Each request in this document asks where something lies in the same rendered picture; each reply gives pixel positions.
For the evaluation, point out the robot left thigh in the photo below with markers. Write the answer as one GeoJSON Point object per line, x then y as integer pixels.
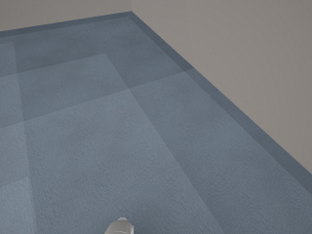
{"type": "Point", "coordinates": [120, 227]}

